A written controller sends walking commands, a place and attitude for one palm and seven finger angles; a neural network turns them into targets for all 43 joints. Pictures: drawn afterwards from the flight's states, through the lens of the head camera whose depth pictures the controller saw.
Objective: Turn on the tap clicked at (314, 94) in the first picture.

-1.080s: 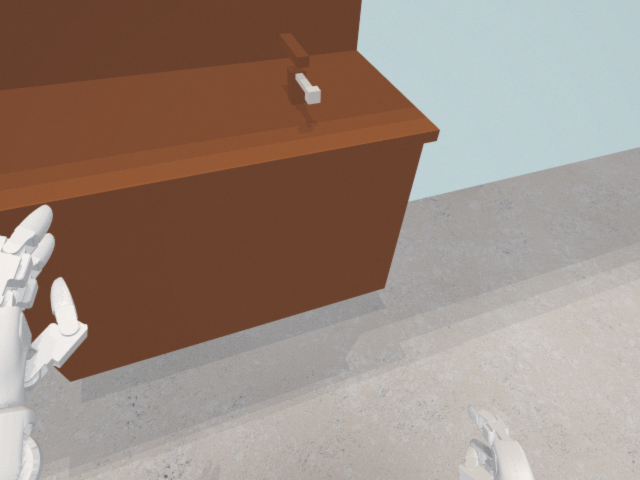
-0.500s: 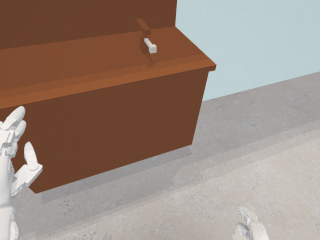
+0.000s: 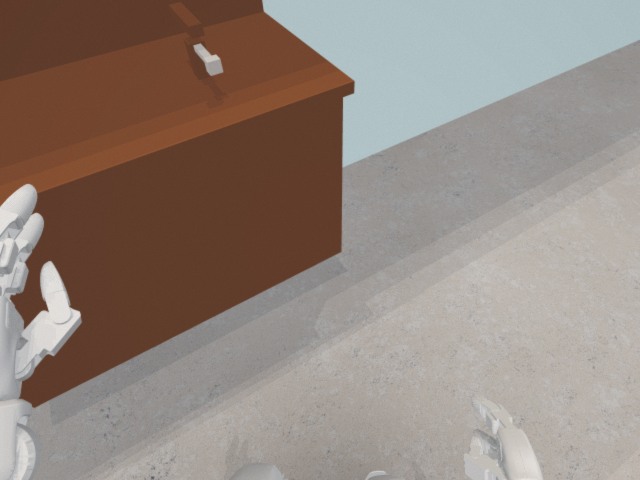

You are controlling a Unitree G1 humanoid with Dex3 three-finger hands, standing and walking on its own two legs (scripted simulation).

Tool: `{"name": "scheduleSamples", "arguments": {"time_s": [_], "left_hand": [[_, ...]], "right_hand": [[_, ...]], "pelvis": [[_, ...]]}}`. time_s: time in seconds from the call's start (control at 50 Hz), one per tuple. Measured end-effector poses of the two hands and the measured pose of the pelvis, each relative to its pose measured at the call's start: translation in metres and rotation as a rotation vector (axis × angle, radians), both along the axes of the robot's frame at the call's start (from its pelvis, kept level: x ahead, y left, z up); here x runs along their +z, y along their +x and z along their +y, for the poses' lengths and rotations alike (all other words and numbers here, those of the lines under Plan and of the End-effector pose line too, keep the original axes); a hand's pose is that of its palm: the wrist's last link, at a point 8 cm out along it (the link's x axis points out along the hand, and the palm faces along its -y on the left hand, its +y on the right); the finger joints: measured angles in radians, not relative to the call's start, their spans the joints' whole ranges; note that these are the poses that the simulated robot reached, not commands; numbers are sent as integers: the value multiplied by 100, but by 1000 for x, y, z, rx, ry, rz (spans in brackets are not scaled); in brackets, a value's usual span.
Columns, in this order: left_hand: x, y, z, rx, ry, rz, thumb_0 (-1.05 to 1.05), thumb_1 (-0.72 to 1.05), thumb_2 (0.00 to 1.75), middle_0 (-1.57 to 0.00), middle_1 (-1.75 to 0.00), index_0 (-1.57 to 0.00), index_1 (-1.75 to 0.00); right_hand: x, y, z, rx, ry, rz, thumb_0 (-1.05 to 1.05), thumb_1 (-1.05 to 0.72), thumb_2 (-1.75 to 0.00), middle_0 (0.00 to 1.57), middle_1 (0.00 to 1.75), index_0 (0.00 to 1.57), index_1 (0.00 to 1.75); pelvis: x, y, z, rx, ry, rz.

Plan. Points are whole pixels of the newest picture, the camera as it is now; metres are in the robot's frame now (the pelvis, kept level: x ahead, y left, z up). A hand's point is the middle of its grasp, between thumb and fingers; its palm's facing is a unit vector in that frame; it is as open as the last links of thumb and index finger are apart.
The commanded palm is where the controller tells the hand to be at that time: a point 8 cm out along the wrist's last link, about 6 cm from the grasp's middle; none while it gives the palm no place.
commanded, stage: walk to a spot facing it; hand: left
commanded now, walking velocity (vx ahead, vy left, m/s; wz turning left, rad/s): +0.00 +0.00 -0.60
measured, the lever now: (213, 65) +0.84 +0.29 +0.09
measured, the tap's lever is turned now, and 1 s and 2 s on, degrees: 0 0 0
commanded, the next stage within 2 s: turn to face it in 1.46 s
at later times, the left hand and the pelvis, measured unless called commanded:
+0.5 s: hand (202, 290) +0.25 +0.12 +0.18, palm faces +0.17 -0.89 -0.43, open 7.4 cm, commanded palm +0.20 +0.17 +0.19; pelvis -0.04 -0.04 -0.01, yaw -19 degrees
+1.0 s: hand (309, 242) +0.32 +0.04 +0.17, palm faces +0.03 -0.94 -0.35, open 7.4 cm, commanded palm +0.28 +0.08 +0.19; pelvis +0.01 -0.09 +0.01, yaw -28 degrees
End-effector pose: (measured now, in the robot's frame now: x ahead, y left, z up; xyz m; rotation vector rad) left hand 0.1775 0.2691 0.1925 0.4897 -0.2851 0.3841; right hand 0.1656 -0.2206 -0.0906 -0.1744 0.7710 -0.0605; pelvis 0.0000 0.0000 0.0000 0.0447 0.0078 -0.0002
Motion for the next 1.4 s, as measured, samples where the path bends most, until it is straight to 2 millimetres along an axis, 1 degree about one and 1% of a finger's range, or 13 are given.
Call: {"name": "scheduleSamples", "arguments": {"time_s": [0.16, 0.26, 0.34, 0.44, 0.56, 0.68, 0.78, 0.86, 0.96, 1.04, 1.14, 1.26, 1.4], "left_hand": [[1, 7, -6, -100, 30, 52, 2, 88, 90, -21, -30, -22, -30], [2, 7, -12, -189, 41, -16, 2, 89, 90, -21, -30, -22, -30], [7, 8, -24, -213, 34, -28, 2, 89, 90, -21, -30, -22, -30], [11, 25, -63, -275, 27, -64, 2, 89, 90, -21, -30, -21, -30], [-8, 55, -130, -397, 31, -69, 2, 89, 90, -20, -30, -21, -30], [-2, 50, -176, -556, 49, 21, 2, 88, 90, -21, -30, -22, -30], [29, 56, -183, -591, 121, -59, 2, 88, 90, -22, -30, -22, -30], [30, 76, -175, -526, 84, -91, 1, 88, 90, -21, -30, -22, -30], [-1, 107, -172, -453, -32, -36, 1, 89, 90, -21, -30, -22, -30], [-15, 126, -194, -452, -57, 38, 2, 89, 90, -20, -30, -21, -30], [5, 137, -239, -514, 5, 11, 2, 89, 90, -21, -30, -21, -30], [16, 159, -280, -515, 87, -55, 2, 89, 90, -21, -30, -22, -30], [-1, 192, -298, -453, 63, 97, 2, 89, 90, -21, -30, -22, -30]], "right_hand": [[15, -40, -24, -99, -45, 43, 1, -90, -90, 20, 30, 20, 30], [20, -63, -28, -158, -66, 12, 1, -90, -90, 20, 30, 20, 30], [23, -84, -28, -219, -22, -30, 1, -90, -90, 20, 30, 20, 30], [10, -110, -37, -277, 31, -39, 1, -90, -90, 20, 30, 20, 30], [-20, -148, -77, -351, 36, 20, 1, -90, -90, 21, 30, 20, 30], [2, -195, -119, -501, -30, 97, 1, -90, -90, 20, 30, 20, 30], [22, -215, -141, -576, -101, 119, 1, -90, -90, 20, 30, 20, 30], [28, -209, -150, -612, -129, 93, 1, -90, -90, 20, 30, 20, 30], [25, -178, -151, -628, -131, 27, 1, -90, -90, 20, 30, 20, 30], [21, -144, -143, -594, -75, -21, 1, -90, -90, 20, 30, 20, 30], [13, -108, -143, -534, 16, -35, 1, -90, -90, 20, 30, 20, 30], [-15, -82, -182, -504, 68, 40, 1, -90, -90, 21, 30, 21, 30], [2, -60, -250, -530, -17, 129, 1, -90, -90, 20, 30, 20, 30]], "pelvis": [[10, -17, 2, -88, 14, 47], [2, -33, 6, -152, 16, 21], [4, -33, 0, -219, -18, 1], [3, -34, -19, -307, -56, -8], [-16, -51, -50, -355, -66, -24], [3, -52, -63, -432, -35, -5], [14, -40, -75, -461, -10, 16], [16, -20, -81, -465, -15, 16], [8, 5, -86, -478, -20, -7], [10, 17, -98, -483, -24, -7], [12, 31, -125, -503, -36, 5], [-1, 49, -165, -467, -47, 3], [16, 87, -197, -455, -9, 21]]}}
